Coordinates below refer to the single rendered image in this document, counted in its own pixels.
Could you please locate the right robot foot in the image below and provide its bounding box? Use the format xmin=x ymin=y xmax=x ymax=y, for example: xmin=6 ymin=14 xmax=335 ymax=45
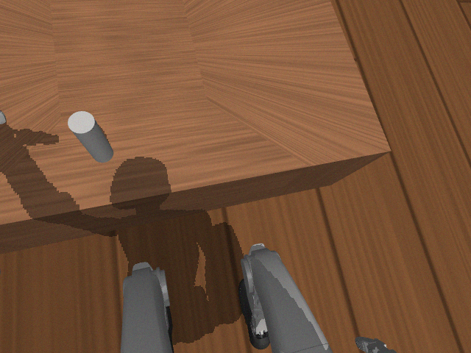
xmin=238 ymin=279 xmax=270 ymax=349

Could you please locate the can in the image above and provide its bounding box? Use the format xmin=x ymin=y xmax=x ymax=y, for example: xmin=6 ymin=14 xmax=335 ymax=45
xmin=68 ymin=111 xmax=113 ymax=163

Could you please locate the right robot hand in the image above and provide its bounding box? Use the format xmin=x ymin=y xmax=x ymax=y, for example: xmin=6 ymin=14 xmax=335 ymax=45
xmin=355 ymin=337 xmax=397 ymax=353

